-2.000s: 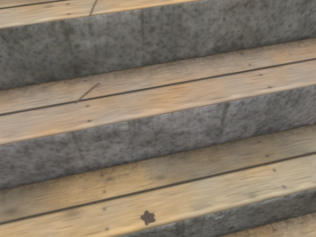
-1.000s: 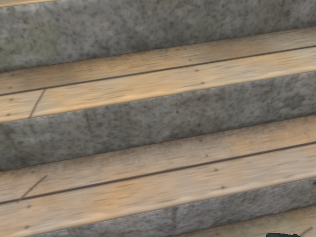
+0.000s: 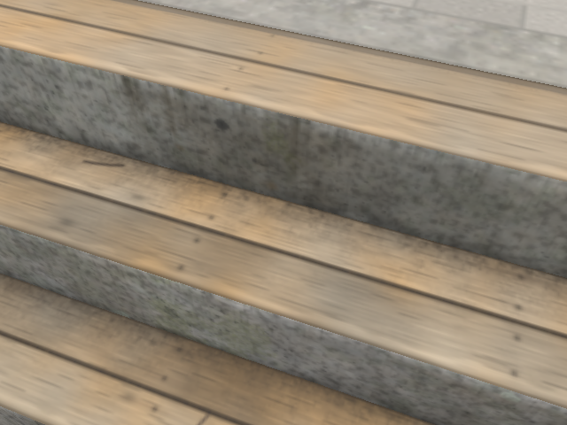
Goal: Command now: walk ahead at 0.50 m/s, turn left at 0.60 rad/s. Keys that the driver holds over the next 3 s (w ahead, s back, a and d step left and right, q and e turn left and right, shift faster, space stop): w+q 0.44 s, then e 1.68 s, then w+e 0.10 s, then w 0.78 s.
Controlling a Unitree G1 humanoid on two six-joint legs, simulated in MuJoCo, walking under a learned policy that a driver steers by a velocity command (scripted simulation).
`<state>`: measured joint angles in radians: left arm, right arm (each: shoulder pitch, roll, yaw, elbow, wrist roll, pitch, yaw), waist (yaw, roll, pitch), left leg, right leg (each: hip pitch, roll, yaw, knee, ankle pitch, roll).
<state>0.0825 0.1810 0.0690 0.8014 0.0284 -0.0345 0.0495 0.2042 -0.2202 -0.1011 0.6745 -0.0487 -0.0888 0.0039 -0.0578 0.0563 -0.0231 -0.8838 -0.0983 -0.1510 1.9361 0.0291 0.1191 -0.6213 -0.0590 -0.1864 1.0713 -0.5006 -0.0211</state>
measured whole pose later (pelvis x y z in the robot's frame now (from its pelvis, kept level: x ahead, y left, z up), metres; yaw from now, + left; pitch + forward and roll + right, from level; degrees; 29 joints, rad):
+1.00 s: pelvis +0.44 +0.30 +0.28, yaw +10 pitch -1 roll -4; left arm 0.11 0.12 0.04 0.63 0.03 0.10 0.06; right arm 0.47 -0.16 -0.01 0.78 -0.05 -0.12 -0.03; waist -0.05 -0.05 -0.01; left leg -0.16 0.07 0.26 0.55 -0.38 0.10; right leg -1.17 0.08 0.01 2.36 -0.28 0.03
